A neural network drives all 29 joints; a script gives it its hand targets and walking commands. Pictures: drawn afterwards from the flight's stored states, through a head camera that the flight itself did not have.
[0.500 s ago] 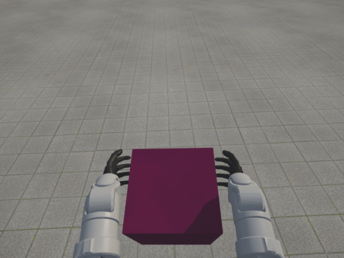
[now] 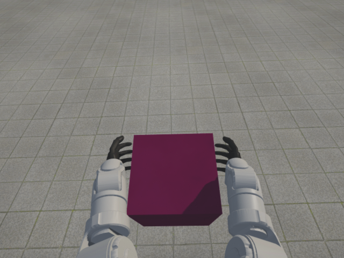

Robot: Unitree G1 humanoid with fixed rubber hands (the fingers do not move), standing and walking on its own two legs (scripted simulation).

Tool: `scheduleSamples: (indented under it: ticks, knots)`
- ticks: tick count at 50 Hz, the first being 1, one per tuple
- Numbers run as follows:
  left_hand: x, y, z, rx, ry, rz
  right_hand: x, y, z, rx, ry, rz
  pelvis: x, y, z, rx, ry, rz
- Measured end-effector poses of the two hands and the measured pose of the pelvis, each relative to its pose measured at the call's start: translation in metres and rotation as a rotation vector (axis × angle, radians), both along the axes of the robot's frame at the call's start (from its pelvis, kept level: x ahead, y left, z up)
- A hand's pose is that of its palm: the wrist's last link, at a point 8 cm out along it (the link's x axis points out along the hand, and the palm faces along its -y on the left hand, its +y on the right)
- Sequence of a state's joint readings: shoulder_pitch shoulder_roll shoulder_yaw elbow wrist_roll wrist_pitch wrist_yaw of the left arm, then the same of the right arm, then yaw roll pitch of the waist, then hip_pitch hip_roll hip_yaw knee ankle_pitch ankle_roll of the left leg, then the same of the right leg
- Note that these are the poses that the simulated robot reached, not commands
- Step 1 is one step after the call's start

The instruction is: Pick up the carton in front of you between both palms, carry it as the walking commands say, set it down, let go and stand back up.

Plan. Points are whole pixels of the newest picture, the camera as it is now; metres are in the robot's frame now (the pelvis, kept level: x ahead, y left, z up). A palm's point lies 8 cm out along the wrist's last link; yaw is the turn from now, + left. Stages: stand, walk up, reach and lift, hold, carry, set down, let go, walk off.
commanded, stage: set down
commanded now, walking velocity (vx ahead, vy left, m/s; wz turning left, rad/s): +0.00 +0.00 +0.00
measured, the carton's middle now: (174, 184) +0.33 -0.01 -0.09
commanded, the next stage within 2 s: none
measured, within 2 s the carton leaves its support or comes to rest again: neither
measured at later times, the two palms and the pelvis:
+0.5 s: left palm (137, 189) +0.36 +0.12 -0.17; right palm (225, 188) +0.35 -0.17 -0.18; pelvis -0.03 +0.02 -0.11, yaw +0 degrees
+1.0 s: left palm (150, 199) +0.39 +0.09 -0.32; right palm (223, 200) +0.38 -0.20 -0.34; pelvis -0.06 +0.01 -0.24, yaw +3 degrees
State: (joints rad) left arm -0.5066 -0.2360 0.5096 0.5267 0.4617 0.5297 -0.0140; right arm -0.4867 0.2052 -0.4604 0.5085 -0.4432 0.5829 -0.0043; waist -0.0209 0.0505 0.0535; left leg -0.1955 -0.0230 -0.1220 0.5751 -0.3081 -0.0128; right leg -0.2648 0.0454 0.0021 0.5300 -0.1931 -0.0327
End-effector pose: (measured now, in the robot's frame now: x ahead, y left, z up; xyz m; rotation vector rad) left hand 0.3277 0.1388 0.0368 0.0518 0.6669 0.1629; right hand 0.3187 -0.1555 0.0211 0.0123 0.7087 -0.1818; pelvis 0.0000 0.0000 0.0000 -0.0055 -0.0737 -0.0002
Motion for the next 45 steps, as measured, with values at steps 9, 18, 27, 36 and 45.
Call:
scheduleSamples:
  ticks: [9,18,27,36,45]
  knots:
    - [0.016,-0.009,-0.087,0.022,0.025,-0.036,0.006,-0.008,-0.09,-0.036,0.03,0.012,-0.011,0.01,-0.019,0.018,0.268,-0.021]
    - [0.022,-0.014,-0.171,-0.03,-0.033,0.04,0.017,-0.011,-0.174,-0.021,-0.026,-0.015,-0.024,0.018,-0.067,0.029,0.563,-0.016]
    - [0.037,-0.024,-0.214,-0.065,-0.061,0.061,0.038,-0.022,-0.215,-0.013,-0.05,-0.024,-0.035,0.018,-0.118,0.033,0.699,-0.01]
    - [0.048,-0.033,-0.27,-0.052,-0.037,0.051,0.049,-0.031,-0.271,-0.025,-0.019,-0.011,-0.045,0.012,-0.167,0.047,0.782,-0.001]
    - [0.061,-0.041,-0.328,-0.038,-0.038,0.047,0.057,-0.037,-0.332,-0.033,-0.01,-0.015,-0.055,0.007,-0.218,0.061,0.83,0.012]
